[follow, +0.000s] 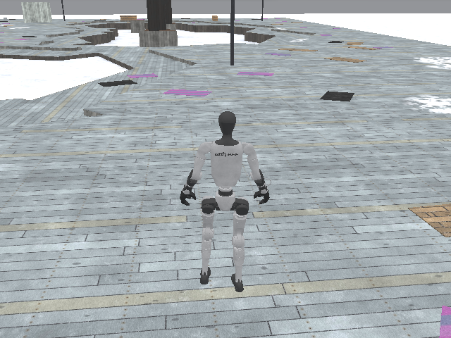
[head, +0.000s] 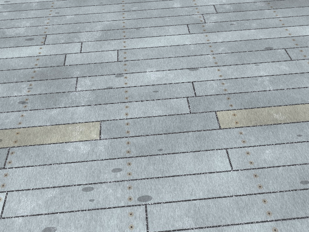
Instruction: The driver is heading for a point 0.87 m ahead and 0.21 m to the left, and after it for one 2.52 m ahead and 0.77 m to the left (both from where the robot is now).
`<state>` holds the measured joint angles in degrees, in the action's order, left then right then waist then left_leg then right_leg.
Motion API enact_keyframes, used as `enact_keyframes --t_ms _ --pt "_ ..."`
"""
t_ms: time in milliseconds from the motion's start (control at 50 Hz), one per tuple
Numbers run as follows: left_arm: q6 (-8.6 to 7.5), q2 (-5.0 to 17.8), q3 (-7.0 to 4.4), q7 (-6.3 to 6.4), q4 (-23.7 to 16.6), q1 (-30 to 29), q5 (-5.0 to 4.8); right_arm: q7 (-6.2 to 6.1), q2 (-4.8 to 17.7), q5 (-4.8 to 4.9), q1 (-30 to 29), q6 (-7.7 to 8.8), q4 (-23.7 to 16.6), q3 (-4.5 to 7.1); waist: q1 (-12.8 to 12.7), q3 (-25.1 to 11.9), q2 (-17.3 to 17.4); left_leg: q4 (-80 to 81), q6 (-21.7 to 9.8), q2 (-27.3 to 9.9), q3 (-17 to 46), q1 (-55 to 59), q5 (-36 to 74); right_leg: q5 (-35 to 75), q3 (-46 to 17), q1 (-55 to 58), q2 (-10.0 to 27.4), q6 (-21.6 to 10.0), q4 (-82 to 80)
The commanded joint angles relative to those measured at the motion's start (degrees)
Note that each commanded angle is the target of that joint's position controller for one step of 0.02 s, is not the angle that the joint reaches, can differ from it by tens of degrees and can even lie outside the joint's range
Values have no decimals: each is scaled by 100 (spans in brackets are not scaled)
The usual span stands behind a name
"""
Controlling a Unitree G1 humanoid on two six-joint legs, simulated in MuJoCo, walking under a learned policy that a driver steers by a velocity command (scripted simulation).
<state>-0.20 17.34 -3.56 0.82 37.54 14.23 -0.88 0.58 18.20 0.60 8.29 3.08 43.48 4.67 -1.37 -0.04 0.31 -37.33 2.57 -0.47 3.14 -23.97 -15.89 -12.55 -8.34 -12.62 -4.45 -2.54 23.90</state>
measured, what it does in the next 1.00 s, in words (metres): walks ahead: left foot, then right foot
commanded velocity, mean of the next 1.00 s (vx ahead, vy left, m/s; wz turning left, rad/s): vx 0.46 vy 0.00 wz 0.04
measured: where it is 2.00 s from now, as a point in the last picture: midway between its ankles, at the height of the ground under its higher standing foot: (144, 134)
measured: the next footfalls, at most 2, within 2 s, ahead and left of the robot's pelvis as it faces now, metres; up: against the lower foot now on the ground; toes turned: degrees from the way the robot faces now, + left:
left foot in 0.10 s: +0.10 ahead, +0.14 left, +0.00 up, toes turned -4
right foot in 0.56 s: +0.39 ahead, -0.14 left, +0.00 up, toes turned -5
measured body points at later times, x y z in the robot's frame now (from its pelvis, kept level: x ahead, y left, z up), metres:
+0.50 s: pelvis +0.20 +0.00 -0.01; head +0.23 +0.00 +0.44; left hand +0.45 +0.20 -0.09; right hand +0.14 -0.28 -0.13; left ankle +0.06 +0.14 -0.75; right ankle +0.35 -0.14 -0.72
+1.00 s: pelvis +0.48 -0.04 -0.01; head +0.50 -0.03 +0.44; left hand +0.48 +0.24 -0.14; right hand +0.69 -0.26 -0.10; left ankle +0.65 +0.11 -0.71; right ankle +0.35 -0.14 -0.75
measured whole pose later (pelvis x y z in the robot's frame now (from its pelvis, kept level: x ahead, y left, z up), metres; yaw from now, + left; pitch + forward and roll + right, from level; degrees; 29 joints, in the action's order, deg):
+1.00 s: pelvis +0.48 -0.04 -0.01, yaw +7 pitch +1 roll -3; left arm -4.8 16.0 -3.6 -0.2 48.2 18.7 -0.1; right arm 2.6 15.5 1.3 7.5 2.6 40.0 2.2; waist -4.4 1.9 2.3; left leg -37.0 -1.8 -4.7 0.5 -37.8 3.4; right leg -18.2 11.8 6.0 -3.2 -1.5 11.1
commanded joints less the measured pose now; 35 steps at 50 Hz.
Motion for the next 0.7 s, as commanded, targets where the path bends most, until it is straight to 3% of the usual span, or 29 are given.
enact_keyframes --t_ms 20,80,100,120,140,160,180,240,260,300,340,360,420,460,500,520,540,560,580,600,620,640,660,680,700 --pt "-112 996 -249 -39 -245 71 5 77 467 54 -464 249 -509 71 -152 28 -836 466 -167 22 -129 107 72 -1614 -1781 1 1488 -1051 -1017" --pt "-96 804 -151 -75 -219 -34 11 64 440 45 89 345 -351 83 239 31 -672 1213 -395 75 -275 1286 419 -1842 -1715 -532 1162 -794 -635" --pt "-115 582 -75 -77 -237 -94 30 26 522 17 491 367 -272 106 431 -77 -549 1303 -512 -214 0 1902 270 -1863 -1526 -908 959 -608 -192" --pt "-151 188 48 -78 -312 -216 65 -21 786 -53 1156 377 -159 149 653 -235 186 1743 -806 -1077 1014 2590 -397 -1848 -846 -1554 468 -286 1243" --pt "-251 176 42 -42 -600 -222 -76 23 1390 -147 1555 344 26 301 539 -132 1490 2525 -1628 -2013 3242 2992 -2101 -2050 68 -2884 -90 -68 2578" --pt "-315 728 -92 -5 -546 -328 -126 54 1072 -66 1498 359 4 239 617 326 1118 2693 -1891 -2286 3721 2836 -2745 -2133 -47 -3601 251 -9 3527" --pt "-354 828 -140 -36 -455 -292 -123 34 775 -8 1350 359 -45 141 524 504 890 2641 -1738 -2043 3248 2821 -2546 -1609 -111 -3833 420 -26 3882" --pt "-419 559 -106 -142 -385 -427 24 -19 586 -52 1038 291 -151 29 372 468 584 2789 -1386 -1503 1996 2533 -1054 -484 261 -3676 846 77 3682" --pt "-450 441 -62 -182 -378 -575 77 -6 475 -53 1225 303 -134 -2 513 432 521 2788 -1309 -1287 1496 2378 -56 -283 402 -3432 888 108 3582" --pt "-440 290 -22 -173 -466 -735 25 -26 657 -46 1118 275 -116 26 458 393 705 2996 -1427 -1205 1210 2126 345 235 615 -3239 915 280 3031" --pt "-439 122 46 -201 -523 -1009 29 -57 597 -3 1198 239 -52 -9 540 408 583 2988 -1355 -1019 680 1991 985 653 769 -2850 842 382 2248" --pt "-453 63 71 -216 -557 -1164 31 -67 672 19 1264 213 -22 9 594 427 553 2990 -1318 -977 526 1892 1095 872 841 -2619 779 405 1835" --pt "-492 90 77 -305 -630 -1524 -25 -73 834 62 1556 166 114 40 710 492 560 2962 -1294 -1140 409 1839 1270 1279 933 -2080 654 375 1105" --pt "-502 194 44 -356 -684 -1621 -64 -72 843 105 1630 127 189 44 637 560 611 2878 -1234 -1327 437 2104 1481 1206 862 -1999 636 213 822" --pt "-512 373 -26 -371 -662 -1438 -60 -90 947 120 1591 72 226 85 411 446 649 2577 -1122 -1468 411 2408 2342 945 874 -1614 561 11 628" --pt "-507 514 -101 -348 -579 -1093 -33 -101 992 122 1540 44 225 98 160 182 639 2069 -1033 -1381 234 2490 3404 837 1009 -1048 413 -127 512" --pt "-484 712 -227 -298 -351 -324 -15 -114 940 104 1541 14 223 72 -254 -337 545 1091 -903 -1142 -23 2314 4233 850 1157 58 258 -303 400" --pt "-448 969 -331 -232 -134 671 5 -133 739 4 1528 16 120 -24 -706 -1085 342 -331 -710 -914 -178 1376 3468 750 624 1706 805 -551 621" --pt "-431 1660 -457 -216 -16 1217 125 -103 -16 -45 2210 107 -106 -265 -445 -2096 -1309 -2767 -294 26 -335 -872 299 -443 -2198 3881 2465 -1492 327" --pt "-425 1156 -332 -227 3 1297 88 -82 281 79 2074 237 22 -214 -587 -2393 -1457 -3555 -336 202 502 -1503 -1619 -1379 -3589 3718 2739 -1604 -651" --pt "-436 848 -213 -213 24 866 70 -48 741 264 1429 276 -137 -66 -547 -1251 -1034 -3845 -418 -126 466 -2023 -1289 -1439 -2640 2920 2555 -1267 -747" --pt "-437 696 -160 -203 7 479 62 -50 724 253 1073 285 -223 -77 -387 -692 -648 -3623 -454 -404 293 -1941 -761 -905 -1832 2091 2342 -1099 -835" --pt "-450 507 -101 -218 28 165 89 -63 638 139 907 254 -216 -70 -207 -275 -373 -3288 -433 -577 235 -1755 -372 -376 -1240 1384 2064 -980 -1029" --pt "-506 429 -84 -231 34 18 153 -52 574 97 1014 194 -176 -49 -18 -135 -582 -3054 -410 -739 315 -1360 -93 361 -749 877 1904 -905 -1141" --pt "-550 418 -101 -235 83 -144 164 -44 433 112 1206 108 -119 -67 153 -156 -713 -2992 -346 -790 293 -1110 82 331 -537 595 1841 -948 -1368"
Keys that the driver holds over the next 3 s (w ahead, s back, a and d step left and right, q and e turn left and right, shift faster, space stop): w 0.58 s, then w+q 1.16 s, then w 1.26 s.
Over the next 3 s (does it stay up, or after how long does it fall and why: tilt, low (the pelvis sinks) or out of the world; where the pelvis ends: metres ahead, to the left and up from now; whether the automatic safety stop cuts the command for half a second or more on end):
stays up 1.44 0.44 0.00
